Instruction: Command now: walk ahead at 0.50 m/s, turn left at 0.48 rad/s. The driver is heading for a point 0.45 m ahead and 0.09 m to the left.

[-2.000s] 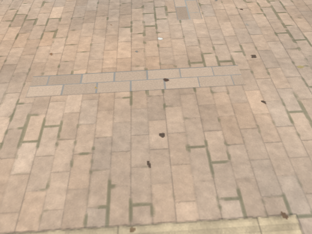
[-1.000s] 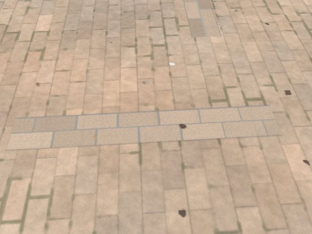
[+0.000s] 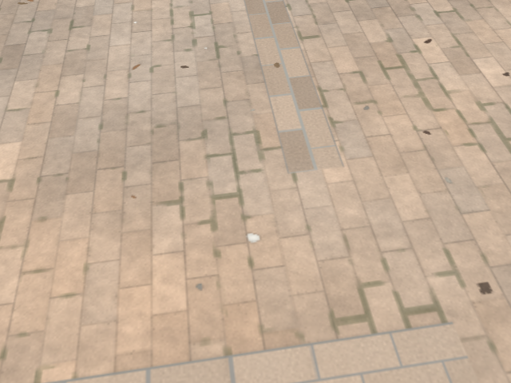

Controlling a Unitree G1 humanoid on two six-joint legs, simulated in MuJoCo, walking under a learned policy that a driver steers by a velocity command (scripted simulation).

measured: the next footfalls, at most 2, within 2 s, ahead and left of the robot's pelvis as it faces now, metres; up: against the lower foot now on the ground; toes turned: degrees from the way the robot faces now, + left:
left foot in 0.32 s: +0.30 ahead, +0.18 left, +0.00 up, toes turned +14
right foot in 0.76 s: +0.56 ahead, +0.06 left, +0.00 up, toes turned +21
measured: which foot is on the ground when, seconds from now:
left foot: up 0.00-0.30, down 0.32-0.78, up 0.80-1.00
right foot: down 0.00-0.30, up 0.32-0.74, down 0.76-1.00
